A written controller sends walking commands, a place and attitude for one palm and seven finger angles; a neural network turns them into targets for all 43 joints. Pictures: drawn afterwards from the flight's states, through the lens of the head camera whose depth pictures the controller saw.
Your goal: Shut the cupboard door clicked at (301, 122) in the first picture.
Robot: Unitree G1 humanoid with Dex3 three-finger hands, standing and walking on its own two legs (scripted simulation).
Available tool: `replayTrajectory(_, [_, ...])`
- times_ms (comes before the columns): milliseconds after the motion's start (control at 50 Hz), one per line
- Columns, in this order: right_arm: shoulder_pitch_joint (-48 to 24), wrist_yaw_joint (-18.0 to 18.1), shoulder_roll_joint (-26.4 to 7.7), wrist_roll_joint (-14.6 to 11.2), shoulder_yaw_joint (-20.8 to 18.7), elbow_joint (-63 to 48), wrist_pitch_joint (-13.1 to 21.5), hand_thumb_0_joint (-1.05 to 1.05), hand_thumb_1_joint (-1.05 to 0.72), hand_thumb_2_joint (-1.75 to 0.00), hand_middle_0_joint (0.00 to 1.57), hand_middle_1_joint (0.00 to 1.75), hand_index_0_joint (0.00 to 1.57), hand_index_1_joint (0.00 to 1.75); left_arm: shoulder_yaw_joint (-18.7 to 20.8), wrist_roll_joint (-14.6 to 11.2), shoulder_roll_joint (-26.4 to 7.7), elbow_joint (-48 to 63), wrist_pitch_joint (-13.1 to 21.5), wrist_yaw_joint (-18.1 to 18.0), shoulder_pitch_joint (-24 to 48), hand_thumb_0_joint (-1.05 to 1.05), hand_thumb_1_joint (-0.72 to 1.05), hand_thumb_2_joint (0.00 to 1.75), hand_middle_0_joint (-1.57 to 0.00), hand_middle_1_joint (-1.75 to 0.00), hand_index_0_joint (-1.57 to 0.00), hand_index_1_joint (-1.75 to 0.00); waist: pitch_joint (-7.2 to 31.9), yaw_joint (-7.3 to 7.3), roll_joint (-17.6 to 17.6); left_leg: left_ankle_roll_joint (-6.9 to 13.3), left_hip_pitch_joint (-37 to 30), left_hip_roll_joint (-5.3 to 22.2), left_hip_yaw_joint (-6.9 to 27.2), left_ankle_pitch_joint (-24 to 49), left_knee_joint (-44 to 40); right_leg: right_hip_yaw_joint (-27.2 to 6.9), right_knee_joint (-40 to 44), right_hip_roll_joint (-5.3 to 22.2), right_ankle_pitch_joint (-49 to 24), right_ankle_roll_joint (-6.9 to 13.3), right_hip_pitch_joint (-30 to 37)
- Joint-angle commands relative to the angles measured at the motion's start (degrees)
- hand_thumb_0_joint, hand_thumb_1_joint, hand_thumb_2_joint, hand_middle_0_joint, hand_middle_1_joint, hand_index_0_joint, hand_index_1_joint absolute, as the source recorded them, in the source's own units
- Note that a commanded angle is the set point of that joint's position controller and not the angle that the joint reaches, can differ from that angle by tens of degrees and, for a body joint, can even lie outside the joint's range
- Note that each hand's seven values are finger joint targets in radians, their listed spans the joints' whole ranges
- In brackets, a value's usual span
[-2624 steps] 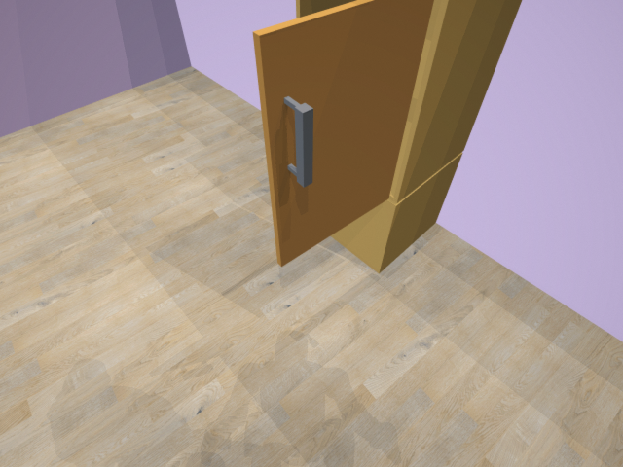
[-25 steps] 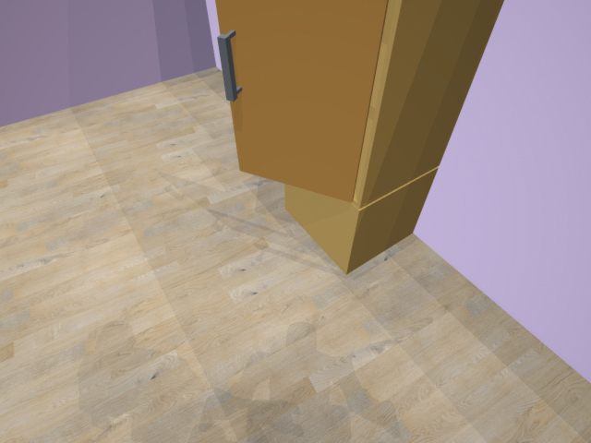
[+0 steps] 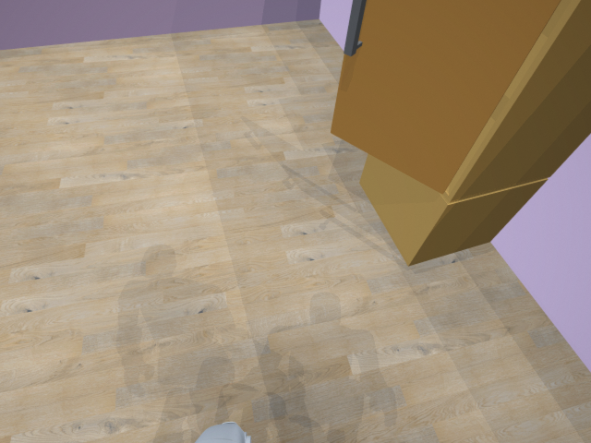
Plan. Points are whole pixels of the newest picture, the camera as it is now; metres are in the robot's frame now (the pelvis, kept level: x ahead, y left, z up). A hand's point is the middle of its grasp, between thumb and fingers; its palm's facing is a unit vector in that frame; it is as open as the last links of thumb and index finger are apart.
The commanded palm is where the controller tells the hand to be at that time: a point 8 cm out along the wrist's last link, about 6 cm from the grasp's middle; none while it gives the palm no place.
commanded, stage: walk to a spot facing it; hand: left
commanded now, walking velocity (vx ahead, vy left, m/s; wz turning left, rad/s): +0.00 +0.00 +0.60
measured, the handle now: (360, 16) +1.01 -0.12 +0.07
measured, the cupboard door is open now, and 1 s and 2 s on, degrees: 33 33 33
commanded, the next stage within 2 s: turn to face it in 1.14 s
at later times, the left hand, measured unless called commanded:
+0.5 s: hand out of the picture +0.01 +0.21 -0.12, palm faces +0.32 -0.90 -0.28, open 7.4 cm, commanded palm none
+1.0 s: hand out of the picture +0.04 +0.31 -0.14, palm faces +0.58 -0.79 -0.21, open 7.4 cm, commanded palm none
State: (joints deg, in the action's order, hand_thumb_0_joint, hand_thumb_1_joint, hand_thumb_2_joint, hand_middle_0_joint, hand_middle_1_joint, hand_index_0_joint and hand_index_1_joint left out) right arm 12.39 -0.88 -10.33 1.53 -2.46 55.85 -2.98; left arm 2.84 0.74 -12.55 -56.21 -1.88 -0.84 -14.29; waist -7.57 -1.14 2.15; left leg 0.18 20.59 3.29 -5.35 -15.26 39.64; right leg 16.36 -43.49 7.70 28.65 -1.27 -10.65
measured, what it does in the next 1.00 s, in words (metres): steps to the left, turning left: right foot, then left foot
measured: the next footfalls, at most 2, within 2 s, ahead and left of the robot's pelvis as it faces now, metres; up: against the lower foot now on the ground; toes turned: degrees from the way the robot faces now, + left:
right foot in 0.38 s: +0.06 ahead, -0.14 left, +0.00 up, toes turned +13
left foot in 0.76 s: +0.09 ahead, +0.23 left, +0.00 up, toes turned +39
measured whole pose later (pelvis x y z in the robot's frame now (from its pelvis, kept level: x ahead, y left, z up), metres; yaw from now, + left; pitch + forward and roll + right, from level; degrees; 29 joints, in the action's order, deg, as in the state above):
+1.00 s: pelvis +0.11 +0.11 +0.02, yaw +34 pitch -2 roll +0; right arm 12.3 0.8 -10.4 1.8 -1.9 54.7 2.2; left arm 3.5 1.6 -12.6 -54.9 -0.4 1.7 -14.0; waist -4.9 0.9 0.9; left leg 2.3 11.2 0.1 -5.4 -13.7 26.9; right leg 4.2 -54.2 7.7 17.4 -1.6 -29.2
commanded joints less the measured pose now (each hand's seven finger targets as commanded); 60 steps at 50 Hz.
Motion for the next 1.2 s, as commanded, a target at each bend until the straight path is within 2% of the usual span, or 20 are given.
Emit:
replayTrajectory(0, [11.67, 1.72, -16.45, 0.07, -3.96, -1.4, 1.54, 0.0, -0.9, -0.9, 0.2, 0.3, 0.2, 0.3, 1.95, 0.27, -6.11, 10.22, 0.21, -0.89, 5.96, 0.0, 0.9, 0.9, -0.2, -0.3, -0.2, -0.3, 10.61, -4.46, -9.77, 13.6, -12.12, 20.58, 31.06, 21.36, -21.04, -15.18, -24.64, -1.44, 8.41, -0.95, -18.31])
replayTrajectory(120, [3.06, 2.56, -13.42, 0.33, -2.98, -4.32, 2.16, 0.0, -0.9, -0.9, 0.2, 0.3, 0.2, 0.3, 2.42, 0.48, -5.22, 8.25, 0.11, -0.11, 4.14, 0.0, 0.9, 0.9, -0.2, -0.3, -0.2, -0.3, 11.26, -0.61, -7.66, 8.56, -9.45, 10.38, 23.4, 13.24, -21.46, -17.05, -17.53, -3.64, -4.36, -2.01, -17.65])
replayTrajectory(240, [1.54, 1.54, -14.79, 0.86, -3.92, -5.02, 1.06, 0.0, -0.9, -0.9, 0.2, 0.3, 0.2, 0.3, 2.14, 0.69, -5.16, 9.53, 0.07, 0.55, 3.92, 0.0, 0.9, 0.9, -0.2, -0.3, -0.2, -0.3, 9.45, -0.6, -12.58, 7.5, -3.92, 6.91, 28.06, -17.58, -26.77, -14.23, -0.66, -7.07, -2.49, -1.3, -10.55])
replayTrajectory(300, [-2.37, 1.28, -14.95, 0.56, -4.4, -6.06, 0.77, 0.0, -0.9, -0.9, 0.2, 0.3, 0.2, 0.3, 2.62, 0.7, -6.97, 7.59, 0.4, 1.0, -4.0, 0.0, 0.9, 0.9, -0.2, -0.3, -0.2, -0.3, 8.72, 3.19, -13.04, 5.34, 5.03, 2.77, 26.31, -23.29, -25.58, -11.16, 12.63, -10.18, -5.53, -0.43, 3.69])
replayTrajectory(320, [-4.48, 1.26, -13.39, 0.28, -4.36, -7.0, 0.67, 0.0, -0.9, -0.9, 0.2, 0.3, 0.2, 0.3, 3.36, 0.91, -8.01, 6.3, 0.66, 0.92, -8.72, 0.0, 0.9, 0.9, -0.2, -0.3, -0.2, -0.3, 8.14, 5.61, -9.34, 3.28, 14.04, -0.58, 23.01, -25.05, -20.75, -12.06, 19.41, -8.91, -5.34, 0.41, 13.38])
replayTrajectory(360, [-5.95, 0.73, -6.65, -0.47, -3.06, -9.83, 1.57, 0.0, -0.9, -0.9, 0.2, 0.3, 0.2, 0.3, 4.07, 1.77, -15.58, 7.71, 1.38, -0.36, -8.04, 0.0, 0.9, 0.9, -0.2, -0.3, -0.2, -0.3, 3.91, 6.64, 16.35, -1.95, 31.13, -9.21, 7.57, -17.87, 15.87, -45.27, 39.64, 19.61, 19.54, 8.64, 12.9])
replayTrajectory(400, [-2.8, -0.33, -8.88, 0.48, -3.64, -9.87, 1.04, 0.0, -0.9, -0.9, 0.2, 0.3, 0.2, 0.3, 3.94, 0.53, -13.81, 10.3, 2.45, -0.56, 3.43, 0.0, 0.9, 0.9, -0.2, -0.3, -0.2, -0.3, 2.27, -0.59, 3.31, -1.79, 24.83, -3.66, 9.29, -9.73, 27.7, -37.22, 39.16, 19.72, 10.44, 9.59, 2.37])
replayTrajectory(440, [-2.06, -1.6, -8.77, 0.62, -3.67, -8.54, 0.8, 0.0, -0.9, -0.9, 0.2, 0.3, 0.2, 0.3, 2.95, 0.78, -10.16, 9.92, 4.06, -0.18, 4.46, 0.0, 0.9, 0.9, -0.2, -0.3, -0.2, -0.3, 1.7, -1.55, 7.24, -2.62, 22.07, -0.04, 7.76, -2.72, 30.64, -24.94, 36.57, 13.13, 4.15, 7.06, 0.14])
replayTrajectory(640, [-11.56, -3.21, -5.15, -0.01, -1.03, -11.7, 2.68, 0.0, -0.9, -0.9, 0.2, 0.3, 0.2, 0.3, 3.48, 1.19, -11.48, 2.9, 5.32, 0.43, -9.56, 0.0, 0.9, 0.9, -0.2, -0.3, -0.2, -0.3, 3.03, 4.49, 8.21, -0.6, 13.5, -0.08, -2.4, -3.82, 0.32, -8.1, 27.65, 13.83, -28.56, 5.96, 13.95])
replayTrajectory(700, [0.75, -2.51, -8.37, 0.49, -1.76, -8.13, 3.89, 0.0, -0.9, -0.9, 0.2, 0.3, 0.2, 0.3, 3.45, 0.77, -12.07, 2.6, 5.35, 0.91, -8.65, 0.0, 0.9, 0.9, -0.2, -0.3, -0.2, -0.3, 10.36, -1.65, 5.25, 1.79, -10.3, -4.46, -5.7, -1.9, -10.0, -1.19, 7.43, 10.84, -42.1, 3.08, 7.06])
replayTrajectory(720, [10.15, -1.61, -14.17, 0.68, -3.23, -5.86, 4.07, 0.0, -0.9, -0.9, 0.2, 0.3, 0.2, 0.3, 3.09, 0.37, -10.25, 3.73, 5.32, 1.42, -8.65, 0.0, 0.9, 0.9, -0.2, -0.3, -0.2, -0.3, 17.09, -6.25, -5.23, 4.84, -27.7, 2.34, 4.34, -1.75, -11.9, -0.08, -6.9, 7.97, -30.23, 0.54, -5.99])
replayTrajectory(740, [18.06, -0.5, -21.09, 0.67, -5.1, -3.84, 4.69, 0.0, -0.9, -0.9, 0.2, 0.3, 0.2, 0.3, 1.97, 0.04, -6.24, 7.18, 5.1, 2.26, -6.07, 0.0, 0.9, 0.9, -0.2, -0.3, -0.2, -0.3, 21.29, -9.4, -20.33, 11.27, -38.9, 19.32, 30.93, 1.18, -17.83, -2.83, -24.28, -0.88, 4.26, -2.65, -26.21])
replayTrajectory(760, [20.68, 0.63, -21.8, -0.03, -5.16, -2.06, 4.3, 0.0, -0.9, -0.9, 0.2, 0.3, 0.2, 0.3, 1.65, 0.36, -7.11, 9.72, 4.72, 1.88, 0.97, 0.0, 0.9, 0.9, -0.2, -0.3, -0.2, -0.3, 21.15, -10.65, -14.63, 13.81, -39.09, 22.02, 33.33, 6.06, -21.37, -11.78, -30.38, -0.45, 5.04, -1.03, -31.21])
replayTrajectory(800, [13.48, 1.15, -17.35, 0.04, -3.44, -3.59, 4.94, 0.0, -0.9, -0.9, 0.2, 0.3, 0.2, 0.3, 1.88, 0.55, -6.04, 9.39, 4.87, 1.41, 3.18, 0.0, 0.9, 0.9, -0.2, -0.3, -0.2, -0.3, 13.28, -6.68, -6.79, 12.08, -25.16, 19.67, 26.04, 4.36, -21.47, -14.17, -32.53, 1.9, -1.34, -0.09, -30.22])
replayTrajectory(860, [3.49, 1.87, -10.78, 0.13, -1.35, -4.36, 5.73, 0.0, -0.9, -0.9, 0.2, 0.3, 0.2, 0.3, 1.72, 1.11, -3.87, 4.86, 3.07, 2.04, -2.49, 0.0, 0.9, 0.9, -0.2, -0.3, -0.2, -0.3, 6.07, -1.03, -12.02, 9.08, -9.66, 13.27, 15.62, -1.32, -26.0, -14.85, -21.41, 2.64, -8.24, -0.59, -22.19])
replayTrajectory(1060, [2.93, 1.64, -9.26, 0.23, -2.16, -0.46, 5.42, 0.0, -0.9, -0.9, 0.2, 0.3, 0.2, 0.3, 1.88, 0.99, -2.11, 5.37, 2.42, 2.61, 1.15, 0.0, 0.9, 0.9, -0.2, -0.3, -0.2, -0.3, -0.22, 2.14, -6.75, 9.82, -2.26, 11.13, 11.44, -11.01, -29.13, -12.07, 3.16, -2.14, -17.48, 0.03, -9.99])
replayTrajectory(1120, [2.91, 1.57, -7.9, 0.05, -1.96, 0.69, 5.11, 0.0, -0.9, -0.9, 0.2, 0.3, 0.2, 0.3, 2.75, 1.16, -3.89, 2.51, 3.31, 2.27, -6.85, 0.0, 0.9, 0.9, -0.2, -0.3, -0.2, -0.3, 2.16, 5.58, -2.99, 6.98, 0.57, 6.61, 7.84, -9.92, -17.34, -12.05, 11.17, -4.31, -16.85, 0.83, 2.89])
replayTrajectory(1140, [3.71, 1.34, -6.06, -0.44, -1.59, 0.62, 5.16, 0.0, -0.9, -0.9, 0.2, 0.3, 0.2, 0.3, 3.37, 1.56, -6.84, 0.88, 4.17, 2.0, -13.16, 0.0, 0.9, 0.9, -0.2, -0.3, -0.2, -0.3, 4.87, 8.13, 5.15, 4.86, 4.37, 0.7, 2.84, -9.3, -2.6, -19.52, 18.74, 0.32, -8.61, 2.62, 9.96])
replayTrajectory(1160, [6.28, 0.88, -2.22, -1.03, -0.93, -0.65, 5.36, 0.0, -0.9, -0.9, 0.2, 0.3, 0.2, 0.3, 4.21, 1.69, -11.88, -0.5, 4.86, 1.46, -17.94, 0.0, 0.9, 0.9, -0.2, -0.3, -0.2, -0.3, 8.35, 8.69, 21.63, 2.65, 13.68, -6.6, -1.11, -19.73, 16.33, -41.57, 30.61, 14.29, -0.73, 7.86, 15.82])
replayTrajectory(1180, [5.49, 0.84, -4.43, -0.4, -1.31, -1.52, 4.99, 0.0, -0.9, -0.9, 0.2, 0.3, 0.2, 0.3, 3.8, 0.84, -11.85, 0.17, 4.49, 0.86, -16.86, 0.0, 0.9, 0.9, -0.2, -0.3, -0.2, -0.3, 6.74, 7.48, 15.77, 3.04, 16.15, -4.2, 4.92, -19.98, 26.31, -48.11, 36.19, 17.91, 7.84, 10.95, 11.54])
